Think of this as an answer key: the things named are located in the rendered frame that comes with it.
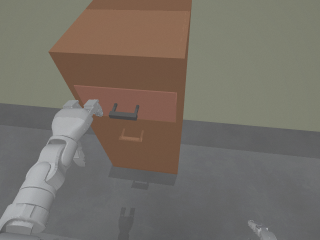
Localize robot right hand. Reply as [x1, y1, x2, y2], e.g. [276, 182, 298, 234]
[247, 220, 277, 240]

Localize handle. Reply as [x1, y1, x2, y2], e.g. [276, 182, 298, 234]
[109, 103, 139, 121]
[119, 136, 143, 145]

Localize cabinet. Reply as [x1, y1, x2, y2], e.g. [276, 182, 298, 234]
[48, 0, 192, 175]

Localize left robot forearm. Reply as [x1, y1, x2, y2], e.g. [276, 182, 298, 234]
[0, 135, 78, 235]

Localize drawer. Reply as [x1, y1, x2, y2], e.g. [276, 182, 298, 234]
[74, 85, 177, 122]

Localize robot left hand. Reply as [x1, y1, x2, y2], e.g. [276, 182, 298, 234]
[51, 99, 103, 167]

